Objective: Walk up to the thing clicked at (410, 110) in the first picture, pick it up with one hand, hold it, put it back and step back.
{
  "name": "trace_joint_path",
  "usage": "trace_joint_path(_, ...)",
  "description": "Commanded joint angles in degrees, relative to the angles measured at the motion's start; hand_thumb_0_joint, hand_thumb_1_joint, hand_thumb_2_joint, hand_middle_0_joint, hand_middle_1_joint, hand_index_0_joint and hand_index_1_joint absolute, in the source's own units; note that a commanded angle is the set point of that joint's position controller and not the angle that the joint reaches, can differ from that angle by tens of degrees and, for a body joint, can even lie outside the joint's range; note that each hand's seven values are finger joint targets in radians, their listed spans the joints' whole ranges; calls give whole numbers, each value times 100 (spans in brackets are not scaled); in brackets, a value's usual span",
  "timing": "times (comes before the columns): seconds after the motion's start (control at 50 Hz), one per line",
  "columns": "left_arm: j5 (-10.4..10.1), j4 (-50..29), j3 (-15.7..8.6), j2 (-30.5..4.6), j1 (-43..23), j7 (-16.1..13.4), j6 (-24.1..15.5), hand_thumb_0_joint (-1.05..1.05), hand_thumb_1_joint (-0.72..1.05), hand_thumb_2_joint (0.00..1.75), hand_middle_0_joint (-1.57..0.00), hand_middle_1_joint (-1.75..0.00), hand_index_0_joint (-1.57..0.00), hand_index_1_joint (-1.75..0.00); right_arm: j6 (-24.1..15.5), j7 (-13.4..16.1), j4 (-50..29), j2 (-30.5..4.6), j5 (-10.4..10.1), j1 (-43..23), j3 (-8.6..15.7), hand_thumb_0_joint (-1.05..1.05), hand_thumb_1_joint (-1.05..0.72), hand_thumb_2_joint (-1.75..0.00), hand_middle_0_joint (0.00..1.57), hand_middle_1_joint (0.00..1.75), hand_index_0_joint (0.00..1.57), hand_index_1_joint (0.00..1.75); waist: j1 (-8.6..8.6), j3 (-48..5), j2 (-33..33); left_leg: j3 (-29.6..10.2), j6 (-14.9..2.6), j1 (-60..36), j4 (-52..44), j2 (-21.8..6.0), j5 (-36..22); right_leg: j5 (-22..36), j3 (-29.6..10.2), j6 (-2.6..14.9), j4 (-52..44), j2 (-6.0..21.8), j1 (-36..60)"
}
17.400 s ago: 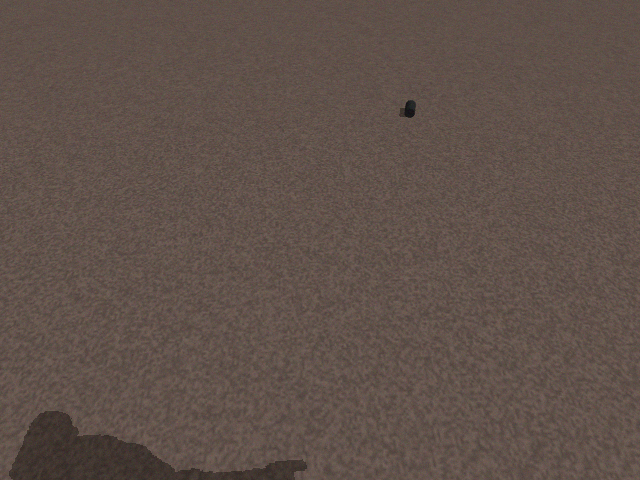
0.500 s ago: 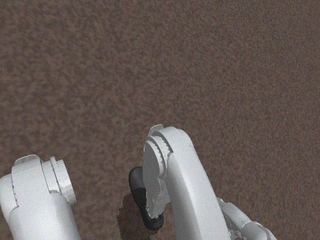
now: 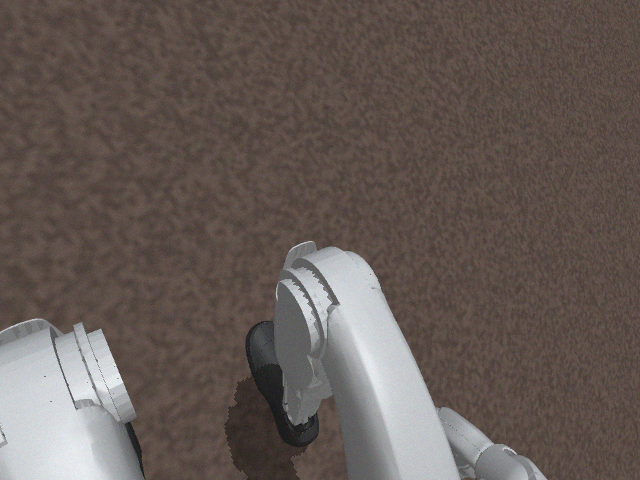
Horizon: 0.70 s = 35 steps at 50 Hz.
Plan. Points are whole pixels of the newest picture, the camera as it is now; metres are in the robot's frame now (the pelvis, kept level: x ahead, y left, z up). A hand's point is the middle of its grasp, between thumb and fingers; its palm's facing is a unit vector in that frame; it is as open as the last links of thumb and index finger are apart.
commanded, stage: close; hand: left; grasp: from above
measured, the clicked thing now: out of the picture +0.42 +0.37 -0.27
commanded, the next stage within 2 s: settle in 1.46 s
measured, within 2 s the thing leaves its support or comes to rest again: leaves its support in 1.90 s
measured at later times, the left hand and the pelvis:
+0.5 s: hand out of the picture +0.41 +0.35 -0.24, palm faces -0.42 -0.16 -0.89, open 12.7 cm; pelvis -0.01 +0.00 +0.00, yaw -1 degrees
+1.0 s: hand out of the picture +0.40 +0.35 -0.24, palm faces -0.43 -0.17 -0.88, open 10.1 cm; pelvis +0.00 +0.00 +0.00, yaw +0 degrees
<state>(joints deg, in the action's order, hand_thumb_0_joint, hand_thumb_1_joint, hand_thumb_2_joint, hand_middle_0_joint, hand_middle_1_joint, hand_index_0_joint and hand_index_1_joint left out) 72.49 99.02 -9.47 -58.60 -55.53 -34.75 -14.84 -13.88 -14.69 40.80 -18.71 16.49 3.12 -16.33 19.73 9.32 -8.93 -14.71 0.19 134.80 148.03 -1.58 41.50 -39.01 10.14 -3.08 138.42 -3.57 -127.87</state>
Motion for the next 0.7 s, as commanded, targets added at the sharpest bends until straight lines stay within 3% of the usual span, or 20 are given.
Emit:
trace_joint_path(0.0, -40, -751, -34, -1403, -1080, -146, -225, 0, -52, 99, -13, -91, -9, -95, 31, 46, -10, -1835, 9, 1019, 470, 0, -90, -90, 20, 30, 20, 30, 134, -3950, 3135, 587, -21, -3046, -1471, -137, -1696, 1859, 581, 373, -1090, -227, 2211)
trace_joint_path(0.08, 3, -894, -197, -1486, -945, -286, -336, 0, -51, 103, -13, -93, -9, -97, 114, 43, -11, -1815, 23, 985, 434, 0, -90, -90, 20, 30, 20, 30, 47, -3937, 3229, 559, -3, -3013, -1500, -164, -1778, 1929, 618, 388, -1061, -255, 2209)
trace_joint_path(0.14, 123, -865, -45, -1366, -1068, -394, -366, 0, -41, 99, -22, -88, -17, -92, 126, 46, -62, -1927, 58, 889, 507, 0, -89, -90, 20, 30, 20, 30, 125, -3693, 3316, 545, 4, -2905, -1609, -157, -1420, 1611, 649, 419, -1086, -279, 1940)
trace_joint_path(0.16, 176, -849, 35, -1359, -1090, -419, -332, 0, -39, 98, -21, -88, -18, -91, 114, 46, -104, -1889, 30, 760, 500, 0, -89, -90, 20, 30, 20, 30, 42, -3659, 3248, 557, -8, -2835, -1565, -174, -1335, 1533, 603, 433, -1093, -298, 1887)
trace_joint_path(0.18, 170, -918, 102, -1304, -1216, -454, -309, 0, -37, 96, -23, -87, -20, -90, 116, 46, -34, -1876, 26, 825, 473, 0, -89, -90, 20, 30, 20, 30, 73, -3693, 3271, 563, -6, -2897, -1568, -157, -1349, 1550, 622, 432, -1077, -292, 1822)
trace_joint_path(0.26, 215, -551, -9, -1352, -1095, -622, -145, 0, -29, 90, -27, -84, -25, -86, 55, 33, -60, -1981, 29, 856, 518, 0, -89, -90, 20, 30, 20, 30, 112, -3449, 2949, 545, -38, -2703, -1612, -141, -1146, 1374, 643, 405, -1148, -292, 1708)
trace_joint_path(0.3, 191, -410, 262, -1070, -1285, -597, -66, 0, -29, 85, -26, -83, -25, -84, 0, 2, -39, -1930, 23, 837, 497, 0, -89, -90, 20, 30, 20, 30, 203, -3347, 3015, 506, -35, -2666, -1656, -159, -1038, 1290, 618, 419, -1150, -303, 1601)
trace_joint_path(0.34, 83, -425, 305, -1070, -1365, -572, 15, 0, -29, 81, -26, -81, -26, -82, -30, 27, -54, -1952, -2, 809, 516, 0, -89, -90, 20, 30, 20, 30, 194, -3327, 2843, 498, -62, -2554, -1669, -155, -859, 1148, 600, 410, -1252, -301, 1595)
trace_joint_path(0.36, 63, -396, 94, -1334, -1351, -563, 54, 0, -28, 80, -27, -81, -27, -81, -66, 25, -150, -2035, -28, 824, 537, 0, -89, -90, 20, 30, 20, 30, 167, -3340, 2806, 471, -69, -2575, -1680, -147, -816, 1122, 623, 395, -1214, -257, 1550)
trace_joint_path(0.4, 31, -403, 144, -1269, -1476, -463, 79, 0, -25, 78, -29, -79, -28, -79, -112, 21, -174, -2021, -41, 817, 537, 0, -89, -90, 20, 30, 20, 30, 187, -3306, 2951, 460, -50, -2598, -1748, -156, -734, 1036, 611, 408, -1201, -246, 1485)
trace_joint_path(0.42, 20, -343, 308, -1122, -1446, -408, 99, 0, -23, 77, -31, -78, -30, -78, -116, 28, -188, -1992, -41, 739, 527, 0, -89, -90, 20, 30, 20, 30, 193, -3317, 2875, 466, -54, -2590, -1700, -174, -738, 1047, 569, 405, -1218, -257, 1560)
trace_joint_path(0.46, 1, -499, 103, -1415, -1444, -318, 102, 0, -22, 75, -31, -77, -31, -77, -123, 46, -162, -2038, -108, 838, 550, 0, -89, -90, 20, 30, 20, 30, 137, -3488, 2904, 468, -52, -2654, -1656, -155, -926, 1202, 552, 396, -1164, -239, 1694)
trace_joint_path(0.5, -56, -510, 112, -1313, -1374, -212, 98, 0, -20, 75, -34, -74, -33, -75, -135, 35, -182, -1998, -71, 906, 538, 0, -89, -90, 20, 30, 20, 30, 161, -3561, 2994, 494, -41, -2805, -1640, -146, -1119, 1363, 563, 393, -1133, -229, 1765)
trace_joint_path(0.52, -80, -549, 4, -1432, -1309, -190, 76, 0, -19, 73, -35, -74, -34, -74, -108, 50, -133, -1953, -84, 929, 534, 0, -89, -90, 20, 30, 20, 30, 117, -3655, 3068, 500, -20, -2860, -1656, -161, -1208, 1425, 553, 399, -1172, -248, 1911)
trace_joint_path(0.56, -81, -667, -5, -1479, -1308, -114, 19, 0, -15, 70, -37, -73, -37, -73, -74, 54, -135, -1934, -72, 944, 502, 0, -89, -90, 20, 30, 20, 30, 128, -3654, 3177, 509, -15, -2879, -1652, -155, -1252, 1463, 572, 399, -1162, -236, 1924)
trace_joint_path(0.6, -68, -790, 157, -1293, -1277, -25, -29, 0, -14, 69, -38, -72, -38, -72, -37, 52, -175, -1946, -74, 886, 550, 0, -89, -90, 20, 30, 20, 30, 154, -3685, 3186, 553, -16, -2918, -1580, -160, -1333, 1544, 562, 398, -1172, -255, 1971)
trace_joint_path(0.64, -79, -922, 29, -1504, -1267, -23, -103, 0, -11, 67, -39, -72, -40, -71, -2, 58, -120, -1899, -90, 942, 481, 0, -89, -90, 20, 30, 20, 30, 101, -3807, 3306, 550, 7, -3015, -1594, -155, -1525, 1686, 579, 398, -1142, -237, 2041)
trace_joint_path(0.68, -110, -1004, -30, -1457, -1105, -61, -196, 0, -8, 69, -43, -70, -43, -70, 60, 62, -96, -1856, -73, 988, 473, 0, -89, -90, 20, 30, 20, 30, 60, -3895, 3279, 547, 14, -2997, -1585, -167, -1673, 1811, 593, 402, -1138, -251, 2185)
